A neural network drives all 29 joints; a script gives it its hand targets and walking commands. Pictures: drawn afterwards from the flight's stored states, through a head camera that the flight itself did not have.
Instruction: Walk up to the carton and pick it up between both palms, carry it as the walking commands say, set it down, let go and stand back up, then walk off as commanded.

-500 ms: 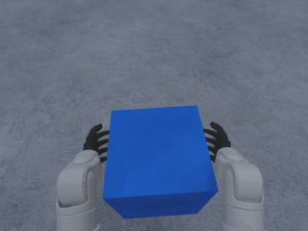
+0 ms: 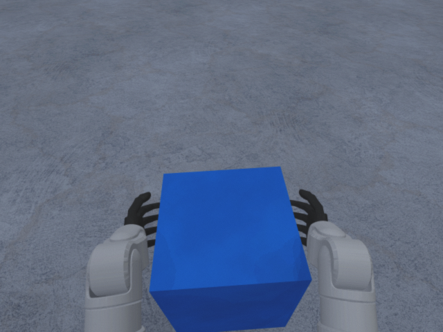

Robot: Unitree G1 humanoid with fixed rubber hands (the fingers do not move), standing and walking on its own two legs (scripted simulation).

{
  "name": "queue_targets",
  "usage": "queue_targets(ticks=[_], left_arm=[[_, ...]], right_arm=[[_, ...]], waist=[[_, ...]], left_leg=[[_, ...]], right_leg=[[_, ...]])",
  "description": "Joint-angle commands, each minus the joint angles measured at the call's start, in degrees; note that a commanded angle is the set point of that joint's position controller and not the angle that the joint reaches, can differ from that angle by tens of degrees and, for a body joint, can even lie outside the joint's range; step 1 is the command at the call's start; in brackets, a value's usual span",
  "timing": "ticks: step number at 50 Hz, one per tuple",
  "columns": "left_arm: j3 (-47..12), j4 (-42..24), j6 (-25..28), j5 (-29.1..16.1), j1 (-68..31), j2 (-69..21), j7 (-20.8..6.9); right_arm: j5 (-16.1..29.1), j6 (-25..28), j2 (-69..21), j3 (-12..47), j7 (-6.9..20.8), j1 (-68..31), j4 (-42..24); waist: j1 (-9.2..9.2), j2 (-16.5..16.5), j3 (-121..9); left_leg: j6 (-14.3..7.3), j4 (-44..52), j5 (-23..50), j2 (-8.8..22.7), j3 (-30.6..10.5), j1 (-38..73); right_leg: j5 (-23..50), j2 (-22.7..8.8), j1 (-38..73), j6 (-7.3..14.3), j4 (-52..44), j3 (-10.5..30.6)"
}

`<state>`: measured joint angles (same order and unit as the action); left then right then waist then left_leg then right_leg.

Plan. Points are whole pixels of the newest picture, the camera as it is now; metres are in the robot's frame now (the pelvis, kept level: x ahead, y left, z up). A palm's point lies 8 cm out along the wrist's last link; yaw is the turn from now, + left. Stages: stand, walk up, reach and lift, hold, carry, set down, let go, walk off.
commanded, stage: carry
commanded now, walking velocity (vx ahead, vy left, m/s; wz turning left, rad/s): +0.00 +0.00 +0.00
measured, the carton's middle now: (227, 253) +0.27 +0.00 +0.01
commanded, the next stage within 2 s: hold in 1.70 s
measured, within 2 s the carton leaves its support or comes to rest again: neither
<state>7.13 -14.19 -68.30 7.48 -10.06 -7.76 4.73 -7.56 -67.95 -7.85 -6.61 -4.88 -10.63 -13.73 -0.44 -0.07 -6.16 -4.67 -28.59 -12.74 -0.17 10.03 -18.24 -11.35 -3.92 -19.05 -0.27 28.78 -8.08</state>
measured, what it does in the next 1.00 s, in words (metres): stands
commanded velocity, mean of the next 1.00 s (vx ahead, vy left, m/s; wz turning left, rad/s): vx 0.00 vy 0.00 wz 0.00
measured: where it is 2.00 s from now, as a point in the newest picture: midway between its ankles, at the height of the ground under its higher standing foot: outside the picture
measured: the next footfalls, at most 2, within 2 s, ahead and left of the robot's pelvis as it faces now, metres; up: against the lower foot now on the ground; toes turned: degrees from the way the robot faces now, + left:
none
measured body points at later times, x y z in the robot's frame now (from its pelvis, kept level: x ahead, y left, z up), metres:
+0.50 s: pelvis +0.00 +0.01 +0.00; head -0.02 +0.01 +0.45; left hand +0.28 +0.16 +0.07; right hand +0.28 -0.14 +0.08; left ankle +0.03 +0.06 -0.73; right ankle +0.04 -0.12 -0.73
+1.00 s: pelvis +0.01 +0.01 +0.00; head -0.01 +0.02 +0.45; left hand +0.29 +0.16 +0.07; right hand +0.29 -0.14 +0.08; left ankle +0.03 +0.06 -0.73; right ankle +0.04 -0.12 -0.73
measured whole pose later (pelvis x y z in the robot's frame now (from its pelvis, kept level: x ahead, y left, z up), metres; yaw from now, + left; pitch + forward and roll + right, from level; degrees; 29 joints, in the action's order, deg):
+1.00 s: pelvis +0.01 +0.01 +0.00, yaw -1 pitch +2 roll +0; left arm 6.8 -13.1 -66.2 7.6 -10.3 -7.8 4.7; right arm -7.7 -65.9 -7.8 -6.9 -4.7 -10.4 -13.3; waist -0.5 -0.2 -5.8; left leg -5.7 -28.8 -13.7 -0.9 11.0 -18.0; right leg -12.0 -4.7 -19.3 -1.3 29.5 -7.0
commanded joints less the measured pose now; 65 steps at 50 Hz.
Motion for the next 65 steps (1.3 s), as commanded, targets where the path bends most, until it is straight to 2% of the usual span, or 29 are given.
queue_targets(ticks=[1,33,65], left_arm=[[-40.3,-5.0,1.0,-24.2,-29.9,-52.7,-14.6],[-39.4,-4.4,2.5,-22.7,-28.7,-51.6,-13.9],[-38.8,-3.8,3.6,-21.9,-28.1,-50.8,-13.7]], right_arm=[[23.1,0.9,-53.0,39.0,14.0,-28.6,-4.3],[22.1,2.4,-51.6,38.0,13.8,-27.7,-4.5],[20.9,3.5,-50.9,36.9,13.6,-27.5,-4.0]], waist=[[0.17,0.2,-12.4],[0.00,0.5,-14.0],[0.04,0.4,-13.8]], left_leg=[[1.3,7.8,-1.5,10.0,-10.7,4.3],[0.8,6.4,8.1,10.2,-10.2,6.8],[0.6,6.0,9.4,10.2,-9.9,7.3]], right_leg=[[-0.2,-5.6,3.4,0.1,-4.3,6.2],[1.9,-5.2,3.2,0.0,-2.4,5.9],[2.1,-5.1,3.6,0.2,-2.0,6.0]])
